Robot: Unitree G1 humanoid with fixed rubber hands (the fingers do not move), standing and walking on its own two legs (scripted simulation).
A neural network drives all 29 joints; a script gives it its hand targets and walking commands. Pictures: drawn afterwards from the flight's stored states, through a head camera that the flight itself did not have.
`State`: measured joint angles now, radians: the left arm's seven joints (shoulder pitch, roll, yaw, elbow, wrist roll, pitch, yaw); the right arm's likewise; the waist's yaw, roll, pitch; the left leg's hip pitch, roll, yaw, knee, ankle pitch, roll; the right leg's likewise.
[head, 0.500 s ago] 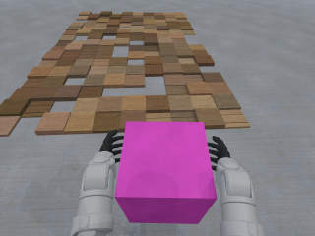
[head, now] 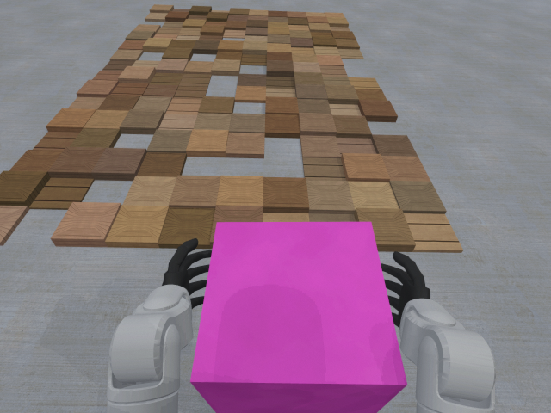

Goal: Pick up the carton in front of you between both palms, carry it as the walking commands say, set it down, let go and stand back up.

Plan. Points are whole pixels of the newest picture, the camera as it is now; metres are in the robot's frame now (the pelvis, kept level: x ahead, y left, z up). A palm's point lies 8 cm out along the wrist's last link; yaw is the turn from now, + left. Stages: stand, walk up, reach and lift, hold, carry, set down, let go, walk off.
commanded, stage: carry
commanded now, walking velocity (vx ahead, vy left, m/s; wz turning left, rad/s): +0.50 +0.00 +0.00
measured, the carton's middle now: (293, 329) +0.25 -0.01 +0.01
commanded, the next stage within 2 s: none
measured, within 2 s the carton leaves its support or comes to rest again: neither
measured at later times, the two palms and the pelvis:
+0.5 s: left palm (206, 151) +0.58 +0.16 +0.08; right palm (358, 170) +0.53 -0.14 +0.09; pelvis +0.31 +0.04 +0.01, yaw -5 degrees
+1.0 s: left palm (226, 49) +0.96 +0.16 +0.14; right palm (337, 58) +0.96 -0.14 +0.13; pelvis +0.63 +0.01 +0.00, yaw -2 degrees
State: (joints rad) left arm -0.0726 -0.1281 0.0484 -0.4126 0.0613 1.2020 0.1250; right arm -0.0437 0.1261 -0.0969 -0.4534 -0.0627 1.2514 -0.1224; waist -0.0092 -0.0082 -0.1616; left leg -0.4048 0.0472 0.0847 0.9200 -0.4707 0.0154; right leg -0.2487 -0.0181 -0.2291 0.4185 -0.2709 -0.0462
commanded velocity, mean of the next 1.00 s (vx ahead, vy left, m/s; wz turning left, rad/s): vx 0.50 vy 0.00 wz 0.00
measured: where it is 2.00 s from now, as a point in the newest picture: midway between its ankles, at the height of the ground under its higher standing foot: (270, 199)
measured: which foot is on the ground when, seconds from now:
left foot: up 0.00-0.20, down 0.22-0.70, up 0.72-1.00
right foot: down 0.00-0.26, up 0.28-0.64, down 0.66-1.00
